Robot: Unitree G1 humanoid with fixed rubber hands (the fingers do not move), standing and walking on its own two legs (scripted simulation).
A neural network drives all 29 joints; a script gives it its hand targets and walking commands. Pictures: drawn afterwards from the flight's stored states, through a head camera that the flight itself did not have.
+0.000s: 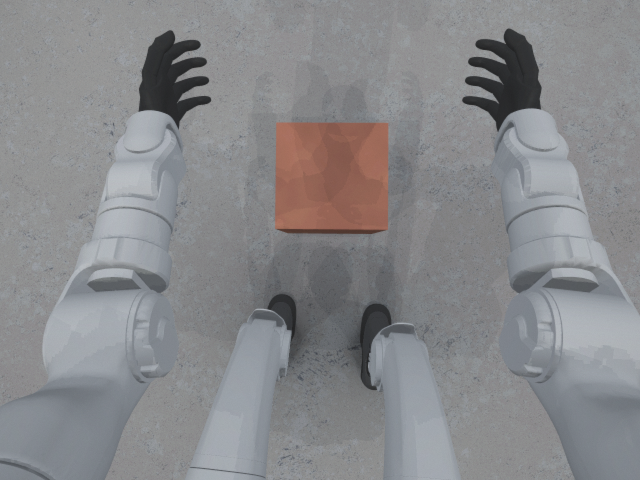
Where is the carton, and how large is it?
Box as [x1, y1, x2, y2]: [275, 122, 387, 233]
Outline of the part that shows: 276,122 275,228 286,232 372,233 387,229 387,123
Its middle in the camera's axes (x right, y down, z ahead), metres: +0.03 -0.11 +0.85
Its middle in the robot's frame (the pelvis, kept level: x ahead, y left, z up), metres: +0.48 +0.03 -0.52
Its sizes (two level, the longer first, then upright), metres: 0.210 0.200 0.250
